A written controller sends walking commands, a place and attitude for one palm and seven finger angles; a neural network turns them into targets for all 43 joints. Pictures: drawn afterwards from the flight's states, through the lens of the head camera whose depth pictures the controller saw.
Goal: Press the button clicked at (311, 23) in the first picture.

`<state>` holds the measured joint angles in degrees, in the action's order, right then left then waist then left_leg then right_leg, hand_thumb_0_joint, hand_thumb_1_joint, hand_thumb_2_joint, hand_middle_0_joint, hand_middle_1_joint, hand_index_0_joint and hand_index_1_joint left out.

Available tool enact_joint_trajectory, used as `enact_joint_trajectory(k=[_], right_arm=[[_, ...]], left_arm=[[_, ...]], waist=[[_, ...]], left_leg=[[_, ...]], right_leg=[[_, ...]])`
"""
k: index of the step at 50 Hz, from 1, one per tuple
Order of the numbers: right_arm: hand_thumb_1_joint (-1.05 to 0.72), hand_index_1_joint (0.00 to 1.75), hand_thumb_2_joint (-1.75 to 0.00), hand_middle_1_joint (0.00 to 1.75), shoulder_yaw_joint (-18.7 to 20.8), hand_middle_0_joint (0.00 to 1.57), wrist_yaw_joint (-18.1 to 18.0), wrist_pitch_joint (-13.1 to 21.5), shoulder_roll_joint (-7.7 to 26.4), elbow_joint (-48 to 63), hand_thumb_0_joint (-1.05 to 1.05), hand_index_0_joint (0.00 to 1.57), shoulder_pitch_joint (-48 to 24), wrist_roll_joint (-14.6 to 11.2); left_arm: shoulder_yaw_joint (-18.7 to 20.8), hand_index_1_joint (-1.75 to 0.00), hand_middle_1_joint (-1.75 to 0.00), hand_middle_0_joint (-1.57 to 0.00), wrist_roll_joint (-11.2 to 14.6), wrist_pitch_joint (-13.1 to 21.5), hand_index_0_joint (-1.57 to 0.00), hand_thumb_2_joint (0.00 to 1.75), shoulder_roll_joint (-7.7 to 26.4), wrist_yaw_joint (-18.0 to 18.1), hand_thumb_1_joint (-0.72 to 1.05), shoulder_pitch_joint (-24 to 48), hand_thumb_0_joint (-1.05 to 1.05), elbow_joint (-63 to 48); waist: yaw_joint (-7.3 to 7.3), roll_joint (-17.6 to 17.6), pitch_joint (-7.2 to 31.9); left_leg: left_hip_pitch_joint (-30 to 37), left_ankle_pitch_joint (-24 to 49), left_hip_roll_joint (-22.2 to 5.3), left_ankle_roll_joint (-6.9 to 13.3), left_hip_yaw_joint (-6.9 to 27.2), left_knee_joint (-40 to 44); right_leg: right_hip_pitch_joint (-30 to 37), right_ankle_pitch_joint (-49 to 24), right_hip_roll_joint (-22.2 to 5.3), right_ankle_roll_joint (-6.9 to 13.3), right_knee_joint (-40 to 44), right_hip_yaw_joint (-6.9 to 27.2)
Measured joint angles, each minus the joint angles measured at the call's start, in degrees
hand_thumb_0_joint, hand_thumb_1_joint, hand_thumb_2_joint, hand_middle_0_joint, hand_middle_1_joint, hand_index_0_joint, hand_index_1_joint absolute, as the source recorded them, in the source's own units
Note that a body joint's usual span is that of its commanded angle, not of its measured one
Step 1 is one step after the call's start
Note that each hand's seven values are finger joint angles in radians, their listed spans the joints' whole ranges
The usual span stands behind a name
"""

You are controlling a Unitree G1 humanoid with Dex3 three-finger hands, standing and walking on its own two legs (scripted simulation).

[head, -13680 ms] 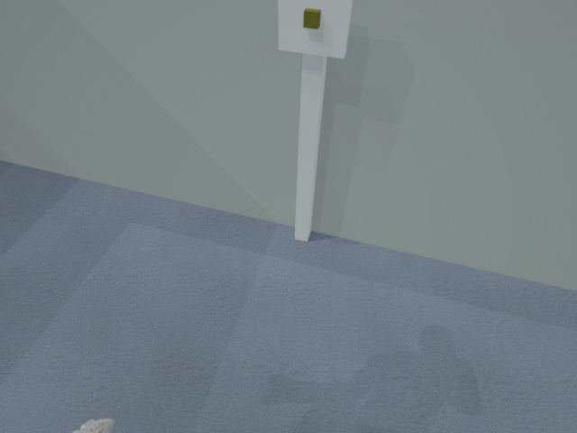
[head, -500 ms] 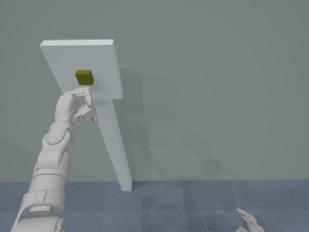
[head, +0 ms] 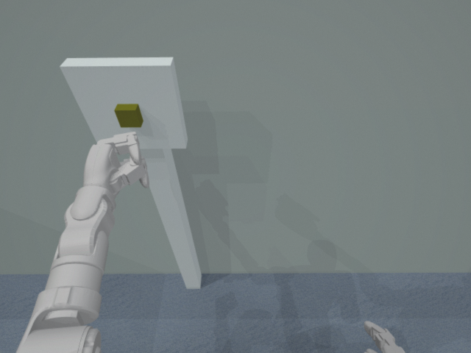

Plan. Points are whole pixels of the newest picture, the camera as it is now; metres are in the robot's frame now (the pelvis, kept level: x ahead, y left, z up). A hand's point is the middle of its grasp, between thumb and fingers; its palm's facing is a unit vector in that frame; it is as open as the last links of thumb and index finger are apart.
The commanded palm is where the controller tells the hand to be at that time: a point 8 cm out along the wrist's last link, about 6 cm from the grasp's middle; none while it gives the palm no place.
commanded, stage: aim a knuckle at the button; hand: left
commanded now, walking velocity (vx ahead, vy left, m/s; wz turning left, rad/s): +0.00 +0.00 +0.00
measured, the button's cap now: (129, 114) +0.48 +0.22 +0.17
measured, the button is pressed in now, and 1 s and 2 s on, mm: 0 4 6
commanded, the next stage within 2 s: press the button with the knuckle in 0.26 s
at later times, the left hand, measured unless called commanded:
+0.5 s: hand (142, 162) +0.39 +0.18 +0.13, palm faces +0.06 -1.00 -0.01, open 3.1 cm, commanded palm +0.37 +0.23 +0.14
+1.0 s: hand (144, 146) +0.43 +0.19 +0.13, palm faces +0.05 -1.00 +0.00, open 3.3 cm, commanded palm +0.41 +0.24 +0.14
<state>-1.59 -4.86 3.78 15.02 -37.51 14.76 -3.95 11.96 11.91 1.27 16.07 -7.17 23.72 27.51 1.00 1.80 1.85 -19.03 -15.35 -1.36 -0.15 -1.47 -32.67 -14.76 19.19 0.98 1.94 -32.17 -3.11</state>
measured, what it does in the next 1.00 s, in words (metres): stands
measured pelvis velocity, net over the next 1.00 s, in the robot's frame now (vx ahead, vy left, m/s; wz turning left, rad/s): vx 0.00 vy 0.01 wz -0.01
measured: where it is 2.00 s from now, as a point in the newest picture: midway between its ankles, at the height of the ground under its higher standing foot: outside the picture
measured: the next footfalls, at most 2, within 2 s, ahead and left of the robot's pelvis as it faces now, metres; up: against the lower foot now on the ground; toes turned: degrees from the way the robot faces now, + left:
none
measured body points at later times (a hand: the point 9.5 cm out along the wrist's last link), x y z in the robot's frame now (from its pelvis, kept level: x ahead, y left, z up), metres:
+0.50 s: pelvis +0.00 +0.00 +0.00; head +0.01 -0.01 +0.45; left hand +0.39 +0.23 +0.13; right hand +0.12 -0.25 -0.11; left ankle +0.02 +0.12 -0.73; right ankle -0.03 -0.09 -0.73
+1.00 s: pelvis +0.00 +0.01 +0.00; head +0.02 +0.01 +0.45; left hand +0.43 +0.24 +0.14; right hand +0.08 -0.25 -0.12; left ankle +0.02 +0.12 -0.73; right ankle -0.03 -0.09 -0.73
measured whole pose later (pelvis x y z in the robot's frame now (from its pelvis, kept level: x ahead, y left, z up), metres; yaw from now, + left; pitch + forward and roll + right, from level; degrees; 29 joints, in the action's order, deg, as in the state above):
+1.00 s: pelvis +0.00 +0.01 +0.00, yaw +0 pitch +5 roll -1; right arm -1.5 -3.9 1.9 15.1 -38.6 18.7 -3.4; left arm 15.0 9.7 6.1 19.2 -8.1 38.0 46.0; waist 3.2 1.1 2.5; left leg -23.9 -16.1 -1.4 0.5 -1.7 -35.2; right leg -19.3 19.4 0.9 1.4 -33.8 -2.8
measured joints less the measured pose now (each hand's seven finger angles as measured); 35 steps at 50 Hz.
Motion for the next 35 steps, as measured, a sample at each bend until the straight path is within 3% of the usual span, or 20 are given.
enact_joint_trajectory(k=[12,21,35], right_arm=[[-0.90,0.30,-0.90,0.30,-0.9,0.20,0.7,-0.8,-0.7,1.7,0.01,0.21,-0.3,0.1],[-0.90,0.30,-0.90,0.30,-0.4,0.20,0.4,-1.0,-0.2,0.6,0.01,0.21,1.0,-0.1],[-0.90,0.30,-0.90,0.30,-0.4,0.20,0.6,-1.1,-0.2,0.0,0.01,0.21,1.8,0.2]], left_arm=[[1.2,-1.50,-1.50,-1.30,-0.6,-0.2,-1.30,0.90,0.5,0.3,0.90,2.2,0.01,3.9],[0.8,-1.50,-1.50,-1.30,-0.2,0.3,-1.30,0.90,0.6,-0.2,0.90,1.7,0.01,3.0],[2.3,-1.50,-1.50,-1.30,-1.0,1.7,-1.30,0.90,1.9,0.0,0.90,8.8,0.01,11.1]], waist=[[0.67,-0.1,1.0],[0.34,-0.1,0.4],[1.76,-0.5,0.8]], left_leg=[[-0.1,0.1,-0.1,0.0,-0.6,0.2],[-0.5,-0.1,-0.1,0.1,-0.2,-0.4],[-2.3,-0.3,-0.1,0.4,-0.7,-0.9]], right_leg=[[-0.6,-0.1,0.1,0.0,-0.3,0.6],[-0.6,0.0,0.0,-0.1,-0.3,0.2],[-2.5,-0.1,0.0,-0.3,-0.7,0.7]])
